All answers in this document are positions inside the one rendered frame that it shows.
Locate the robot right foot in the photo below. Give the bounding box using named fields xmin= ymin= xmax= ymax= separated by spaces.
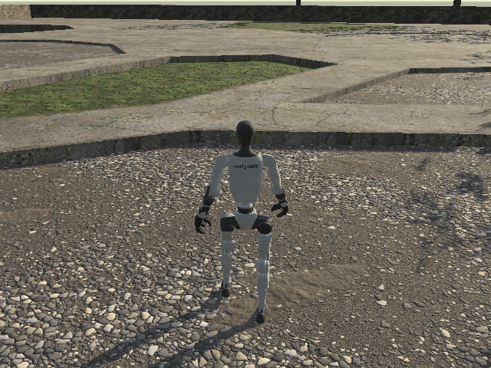
xmin=256 ymin=303 xmax=269 ymax=324

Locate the robot right forearm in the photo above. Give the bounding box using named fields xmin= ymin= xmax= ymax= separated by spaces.
xmin=275 ymin=183 xmax=288 ymax=207

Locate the robot left foot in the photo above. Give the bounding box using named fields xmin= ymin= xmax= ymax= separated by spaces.
xmin=221 ymin=281 xmax=232 ymax=297

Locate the robot right hand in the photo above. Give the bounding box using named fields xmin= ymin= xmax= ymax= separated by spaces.
xmin=271 ymin=204 xmax=289 ymax=217

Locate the robot right upper arm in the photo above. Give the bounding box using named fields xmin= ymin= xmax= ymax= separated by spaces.
xmin=262 ymin=154 xmax=284 ymax=195

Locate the robot foot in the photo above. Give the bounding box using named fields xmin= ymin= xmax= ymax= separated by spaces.
xmin=221 ymin=281 xmax=232 ymax=297
xmin=256 ymin=303 xmax=269 ymax=324

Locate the robot left hand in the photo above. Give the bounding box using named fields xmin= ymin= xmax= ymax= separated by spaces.
xmin=194 ymin=215 xmax=212 ymax=234

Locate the robot left forearm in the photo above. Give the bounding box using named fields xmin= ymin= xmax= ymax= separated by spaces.
xmin=197 ymin=185 xmax=215 ymax=219

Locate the robot left upper arm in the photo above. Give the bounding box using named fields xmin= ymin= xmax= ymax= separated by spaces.
xmin=208 ymin=154 xmax=230 ymax=197

